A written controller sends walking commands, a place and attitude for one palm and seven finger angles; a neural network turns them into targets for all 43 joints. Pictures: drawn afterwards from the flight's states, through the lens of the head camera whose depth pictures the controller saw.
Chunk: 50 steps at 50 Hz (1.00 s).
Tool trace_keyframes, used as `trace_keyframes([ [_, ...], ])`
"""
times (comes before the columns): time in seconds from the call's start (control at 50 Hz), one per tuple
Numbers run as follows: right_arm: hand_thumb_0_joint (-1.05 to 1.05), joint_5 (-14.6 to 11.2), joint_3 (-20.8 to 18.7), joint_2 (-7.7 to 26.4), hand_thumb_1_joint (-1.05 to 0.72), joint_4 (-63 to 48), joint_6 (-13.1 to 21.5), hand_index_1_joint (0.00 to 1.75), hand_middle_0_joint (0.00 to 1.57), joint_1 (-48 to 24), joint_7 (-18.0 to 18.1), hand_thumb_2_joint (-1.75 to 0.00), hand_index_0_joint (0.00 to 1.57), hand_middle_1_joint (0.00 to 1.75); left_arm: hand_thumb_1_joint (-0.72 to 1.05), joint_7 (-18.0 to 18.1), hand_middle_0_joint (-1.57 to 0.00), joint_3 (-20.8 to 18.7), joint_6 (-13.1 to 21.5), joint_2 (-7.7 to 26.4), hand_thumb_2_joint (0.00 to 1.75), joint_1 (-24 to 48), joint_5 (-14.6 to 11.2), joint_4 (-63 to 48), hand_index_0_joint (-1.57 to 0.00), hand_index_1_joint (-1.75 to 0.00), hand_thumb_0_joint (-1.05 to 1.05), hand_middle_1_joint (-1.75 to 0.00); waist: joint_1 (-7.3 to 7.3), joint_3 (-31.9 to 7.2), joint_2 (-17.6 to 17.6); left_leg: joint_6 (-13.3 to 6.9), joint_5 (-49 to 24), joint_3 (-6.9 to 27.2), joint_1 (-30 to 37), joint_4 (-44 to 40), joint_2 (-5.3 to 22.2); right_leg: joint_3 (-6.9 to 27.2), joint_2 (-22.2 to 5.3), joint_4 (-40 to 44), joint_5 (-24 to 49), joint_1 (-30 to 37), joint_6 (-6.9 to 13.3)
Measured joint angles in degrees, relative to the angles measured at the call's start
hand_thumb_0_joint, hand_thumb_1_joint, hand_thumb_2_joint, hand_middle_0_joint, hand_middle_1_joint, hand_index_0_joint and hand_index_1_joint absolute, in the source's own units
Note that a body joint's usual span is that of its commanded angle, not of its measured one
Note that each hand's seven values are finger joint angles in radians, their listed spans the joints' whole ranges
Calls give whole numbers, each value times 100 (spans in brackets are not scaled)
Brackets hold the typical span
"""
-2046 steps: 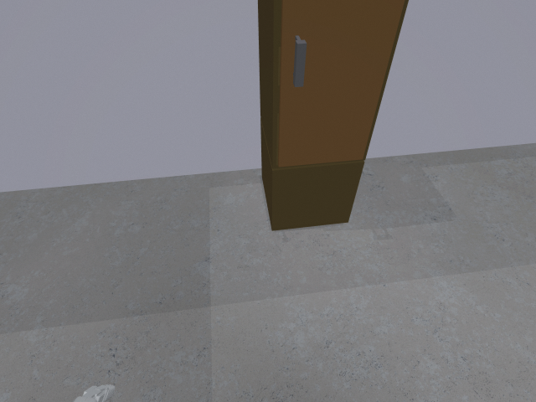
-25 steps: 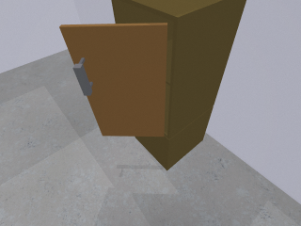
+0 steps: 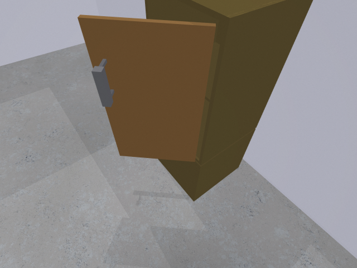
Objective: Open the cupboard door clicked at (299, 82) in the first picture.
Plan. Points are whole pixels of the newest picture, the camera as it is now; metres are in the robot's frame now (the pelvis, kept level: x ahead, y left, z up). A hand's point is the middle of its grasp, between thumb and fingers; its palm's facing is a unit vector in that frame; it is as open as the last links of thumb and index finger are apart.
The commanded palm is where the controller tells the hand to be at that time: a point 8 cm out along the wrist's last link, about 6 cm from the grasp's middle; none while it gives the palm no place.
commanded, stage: shuffle to correct the standing spot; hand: left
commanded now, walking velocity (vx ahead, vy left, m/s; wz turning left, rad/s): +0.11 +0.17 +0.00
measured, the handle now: (105, 83) +0.57 +0.27 +0.08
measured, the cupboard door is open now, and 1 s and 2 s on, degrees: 48 48 48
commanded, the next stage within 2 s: come to a stop and stand still in 0.38 s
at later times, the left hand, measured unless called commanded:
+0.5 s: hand out of the picture +0.05 +0.23 -0.17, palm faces +0.08 -0.97 -0.22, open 7.3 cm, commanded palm none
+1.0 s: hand out of the picture +0.13 +0.24 -0.16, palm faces -0.02 -0.97 -0.26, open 7.3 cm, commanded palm none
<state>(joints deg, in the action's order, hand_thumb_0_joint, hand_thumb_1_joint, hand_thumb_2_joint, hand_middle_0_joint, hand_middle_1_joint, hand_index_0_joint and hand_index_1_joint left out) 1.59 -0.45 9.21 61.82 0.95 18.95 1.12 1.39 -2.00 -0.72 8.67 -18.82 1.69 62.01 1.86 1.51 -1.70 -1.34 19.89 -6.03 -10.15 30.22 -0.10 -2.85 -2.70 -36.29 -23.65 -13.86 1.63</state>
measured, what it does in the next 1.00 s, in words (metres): steps on the spot: left foot, then right foot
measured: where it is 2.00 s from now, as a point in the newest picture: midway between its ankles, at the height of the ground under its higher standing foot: outside the picture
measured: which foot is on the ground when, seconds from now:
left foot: down 0.00-0.20, up 0.22-0.54, down 0.56-0.90, up 0.92-1.00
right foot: down 0.00-0.56, up 0.58-0.86, down 0.88-1.00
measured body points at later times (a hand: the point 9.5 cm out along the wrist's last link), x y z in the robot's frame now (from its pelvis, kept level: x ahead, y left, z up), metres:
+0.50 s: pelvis +0.06 +0.04 +0.01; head +0.10 +0.04 +0.45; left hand +0.05 +0.28 -0.15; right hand +0.15 -0.20 -0.14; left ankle +0.12 +0.20 -0.70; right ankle +0.01 -0.08 -0.73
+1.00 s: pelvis +0.07 +0.06 +0.00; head +0.09 +0.03 +0.45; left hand +0.13 +0.29 -0.14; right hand +0.12 -0.18 -0.16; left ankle +0.09 +0.18 -0.71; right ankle +0.05 -0.02 -0.73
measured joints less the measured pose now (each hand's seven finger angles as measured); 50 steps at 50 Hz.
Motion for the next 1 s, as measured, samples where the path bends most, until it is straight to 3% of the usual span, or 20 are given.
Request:
trace_keyframes([
  [0.06,0,21,9,-38,-91,-108,40,30,20,32,29,-90,20,30,91,-16,-20,-4,-75,33,90,107,15,-32,-20,-30,1,-30,-61,35,51,-83,40,-104,65,-82,-36,-77,-18,-1028,-626,-439,82],
  [0.1,0,43,27,-69,-91,-134,44,30,20,54,32,-90,20,30,91,-32,-20,-12,-59,34,90,243,8,-87,-20,-30,1,-30,-111,92,123,-94,27,-118,121,-158,-58,-183,-29,-1235,-669,-596,106],
  [0.18,0,4,64,-123,-90,-112,12,30,20,150,8,-90,20,30,91,-50,-20,-15,121,15,90,459,2,-317,-20,-30,1,-30,-86,139,221,-49,226,-138,83,76,-119,-362,-53,-94,308,-340,120],
  [0.26,0,-17,-4,-60,-90,-10,-168,30,20,27,-32,-90,20,30,92,31,-20,-25,327,-84,90,527,-7,-427,-20,-30,0,-30,-49,155,376,91,931,157,-770,2123,-85,-525,-110,-90,187,-145,84],
  [0.32,1,0,-81,16,-91,-87,-258,30,20,-239,-102,-90,20,30,93,77,-20,-36,334,-90,90,396,7,-431,-20,-30,0,-30,-9,133,309,191,714,254,-1424,3007,38,-496,-180,330,328,104,-2],
  [0.36,1,9,-132,99,-92,-196,-288,30,20,-417,-119,-90,20,30,92,63,-20,-40,298,-71,90,304,20,-377,-20,-30,0,-30,-20,129,213,258,378,279,-1686,2909,161,-457,-248,582,441,231,-52],
  [0.42,1,-37,-184,195,-92,-393,-264,30,20,-656,-174,-90,20,30,92,17,-20,-54,220,-13,90,198,39,-305,-20,-30,0,-30,-11,165,46,332,-59,261,-1758,2118,299,-384,-364,764,497,345,-159],
  [0.5,1,-74,-210,282,-92,-589,-215,30,20,-900,-183,-90,20,30,91,-24,-21,-90,115,97,90,117,52,-280,-20,-30,0,-30,89,265,-113,361,-393,148,-1442,962,277,-294,-508,582,325,386,-353],
  [0.54,1,-66,-202,332,-92,-682,-139,30,20,-937,-167,-90,20,30,91,-19,-21,-103,52,157,90,34,46,-295,-20,-30,0,-30,120,261,-109,337,-903,22,-1075,256,262,-252,-534,225,84,316,-451],
  [0.56,1,-45,-209,358,-91,-729,-78,30,20,-935,-146,-90,20,30,91,-14,-21,-106,8,185,90,0,27,-298,-20,-30,0,-30,99,223,-52,219,-1051,33,-1013,163,301,-255,-507,-120,-100,185,-399],
  [0.62,0,-11,-143,146,-91,-754,-58,30,20,-1012,-64,-90,20,30,91,78,-21,-139,-170,402,90,169,-5,-281,-20,-30,1,-30,64,282,-298,62,-614,-36,-1111,522,181,159,-376,-1502,-901,-362,-194],
  [0.68,0,17,-35,-41,-91,-701,-42,30,20,-1016,-15,-90,20,30,91,79,-20,-119,-152,464,90,354,-7,-300,-20,-30,1,-30,39,265,-309,81,-715,-26,-998,232,160,159,-163,-2005,-624,-677,-142],
  [0.82,-1,31,-63,-135,-92,-626,-74,30,20,-1087,64,-90,21,30,92,-28,-20,21,-127,188,90,558,-37,-485,-19,-30,0,-30,-99,201,69,50,-1004,-89,-874,-254,231,-46,83,-829,-403,-505,-191],
  [0.86,-1,28,-94,-98,-92,-609,-96,30,20,-1058,55,-90,21,30,91,-43,-20,29,-104,118,90,587,-31,-541,-19,-30,0,-30,-137,188,147,92,-995,-111,-925,-185,261,-81,122,-226,-15,-297,-175],
  [0.9,-1,-4,-136,-50,-92,-554,-126,30,20,-989,43,-90,21,30,92,-19,-20,22,-46,68,90,598,-2,-574,-20,-30,0,-30,-145,177,221,161,-913,-108,-1013,25,318,-88,180,300,459,-87,-101],
  [0.94,-1,-45,-189,65,-92,-553,-223,30,20,-882,0,-90,21,30,92,66,-20,97,-37,-5,90,533,29,-639,-20,-30,0,-30,-160,157,409,195,-471,42,-1110,442,427,-139,342,330,467,-32,63],
  [1.0,0,-12,-241,212,-92,-614,-308,30,20,-621,-93,-90,20,30,93,118,-20,153,48,-61,90,332,26,-757,-20,-30,1,-30,-252,-12,539,127,-52,310,-1320,1477,363,-220,473,467,459,48,191],
])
